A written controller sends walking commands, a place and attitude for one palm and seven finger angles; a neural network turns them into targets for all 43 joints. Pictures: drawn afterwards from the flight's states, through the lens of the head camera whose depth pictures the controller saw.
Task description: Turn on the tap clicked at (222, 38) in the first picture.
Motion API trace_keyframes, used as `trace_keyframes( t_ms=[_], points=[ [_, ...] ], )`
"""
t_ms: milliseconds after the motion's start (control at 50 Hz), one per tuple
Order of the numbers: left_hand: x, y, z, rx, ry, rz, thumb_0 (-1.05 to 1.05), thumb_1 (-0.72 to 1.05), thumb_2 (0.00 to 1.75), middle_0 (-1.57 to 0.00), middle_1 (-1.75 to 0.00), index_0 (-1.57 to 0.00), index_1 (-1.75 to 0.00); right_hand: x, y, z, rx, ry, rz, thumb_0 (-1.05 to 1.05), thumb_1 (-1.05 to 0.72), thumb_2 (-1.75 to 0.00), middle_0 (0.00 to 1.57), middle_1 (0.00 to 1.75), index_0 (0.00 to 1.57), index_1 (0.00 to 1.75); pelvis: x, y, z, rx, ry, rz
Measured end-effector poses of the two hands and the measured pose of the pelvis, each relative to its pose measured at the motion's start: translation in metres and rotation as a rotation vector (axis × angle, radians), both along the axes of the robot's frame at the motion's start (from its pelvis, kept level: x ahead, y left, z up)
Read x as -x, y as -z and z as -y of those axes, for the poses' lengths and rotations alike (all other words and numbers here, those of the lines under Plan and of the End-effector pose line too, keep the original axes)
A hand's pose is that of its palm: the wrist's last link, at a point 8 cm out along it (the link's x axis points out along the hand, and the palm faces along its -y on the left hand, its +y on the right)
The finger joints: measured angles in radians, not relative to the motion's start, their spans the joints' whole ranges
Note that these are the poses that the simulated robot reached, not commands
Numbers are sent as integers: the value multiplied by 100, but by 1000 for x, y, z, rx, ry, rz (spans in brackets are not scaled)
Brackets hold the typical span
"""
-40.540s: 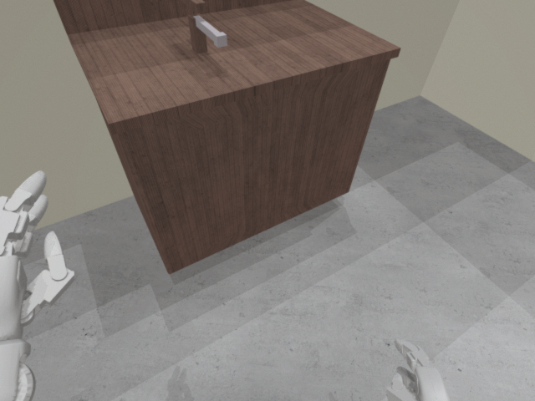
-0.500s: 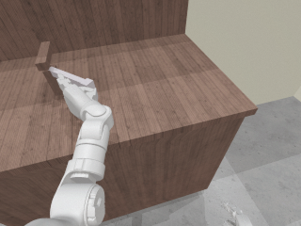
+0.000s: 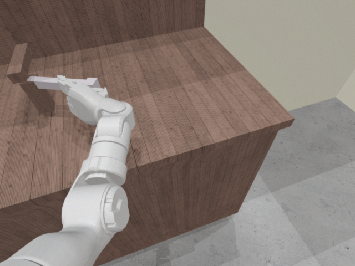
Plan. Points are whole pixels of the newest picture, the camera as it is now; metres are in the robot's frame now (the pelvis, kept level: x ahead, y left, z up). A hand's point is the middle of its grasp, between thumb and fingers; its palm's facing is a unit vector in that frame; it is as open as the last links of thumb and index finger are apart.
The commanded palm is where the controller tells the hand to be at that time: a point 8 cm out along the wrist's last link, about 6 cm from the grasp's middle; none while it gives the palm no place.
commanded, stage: push the lever round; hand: left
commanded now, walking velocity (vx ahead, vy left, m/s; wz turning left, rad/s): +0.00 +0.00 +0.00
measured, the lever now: (92, 86) +0.50 +0.20 +0.16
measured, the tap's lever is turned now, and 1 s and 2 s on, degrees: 63 73 75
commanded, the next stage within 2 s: lift the hand up off the lever in 0.46 s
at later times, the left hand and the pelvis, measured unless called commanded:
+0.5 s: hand (109, 88) +0.49 +0.15 +0.16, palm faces +0.80 -0.58 -0.15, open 7.5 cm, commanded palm +0.44 +0.17 +0.16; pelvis +0.01 -0.01 +0.00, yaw +1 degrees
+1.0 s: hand (108, 82) +0.49 +0.15 +0.17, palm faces +0.79 -0.59 -0.14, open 7.8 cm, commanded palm +0.44 +0.17 +0.17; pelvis +0.01 -0.01 +0.00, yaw +0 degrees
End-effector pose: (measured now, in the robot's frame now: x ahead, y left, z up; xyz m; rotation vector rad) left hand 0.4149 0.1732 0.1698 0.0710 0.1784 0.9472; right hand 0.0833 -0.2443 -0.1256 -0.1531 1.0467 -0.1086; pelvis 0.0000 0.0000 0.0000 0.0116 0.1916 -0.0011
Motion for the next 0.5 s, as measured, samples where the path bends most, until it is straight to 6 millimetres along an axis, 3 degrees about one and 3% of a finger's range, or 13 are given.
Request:
trace_keyframes(
  t_ms=[240,500],
  points=[
    [-7,0,2,-9,-6,1,-2,95,93,-15,-15,-16,-15,-8,-2,14,9,0,6,1,-90,-90,20,30,20,30,-7,0,9,-6,-6,-4],
    [-16,-2,5,-7,-9,-7,1,96,93,-15,-15,-16,-15,-14,0,16,7,-12,15,1,-91,-90,20,30,20,30,-5,2,14,-10,-13,-17]
  ],
)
